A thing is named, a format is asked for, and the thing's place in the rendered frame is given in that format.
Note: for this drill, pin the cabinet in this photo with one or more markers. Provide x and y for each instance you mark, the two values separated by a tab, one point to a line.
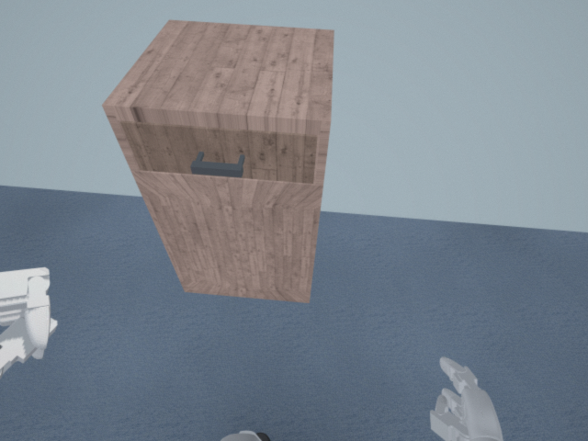
231	236

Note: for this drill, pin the handle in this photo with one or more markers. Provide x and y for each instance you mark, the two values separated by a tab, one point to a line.
221	169

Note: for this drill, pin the drawer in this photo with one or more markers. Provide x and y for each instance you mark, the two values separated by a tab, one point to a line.
269	155

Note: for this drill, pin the right robot hand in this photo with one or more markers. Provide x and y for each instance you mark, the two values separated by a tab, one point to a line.
474	412

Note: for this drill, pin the left robot hand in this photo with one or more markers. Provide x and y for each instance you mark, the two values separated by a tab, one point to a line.
26	308

